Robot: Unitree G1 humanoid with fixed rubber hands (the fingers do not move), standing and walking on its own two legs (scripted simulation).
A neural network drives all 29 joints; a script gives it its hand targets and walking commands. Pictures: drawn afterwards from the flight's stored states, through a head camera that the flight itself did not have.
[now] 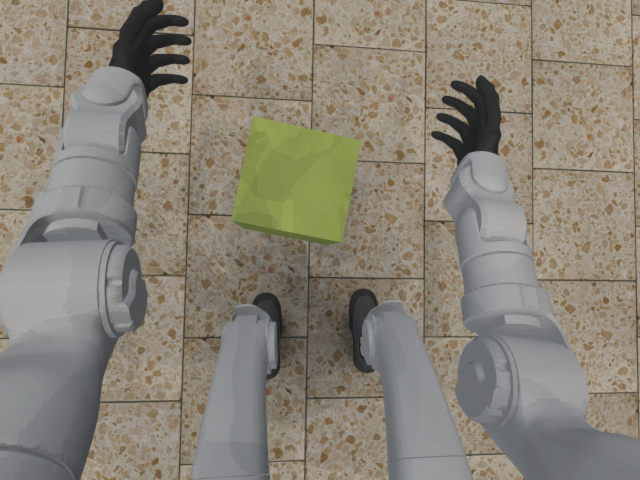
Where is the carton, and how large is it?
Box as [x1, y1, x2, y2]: [231, 116, 360, 244]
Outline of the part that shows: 253,116 231,220 249,229 325,244 341,242 360,140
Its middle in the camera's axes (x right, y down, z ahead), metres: -0.06 -0.10 +0.85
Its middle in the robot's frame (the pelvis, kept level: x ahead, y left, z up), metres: +0.48 +0.02 -0.51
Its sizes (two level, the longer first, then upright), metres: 0.210 0.200 0.250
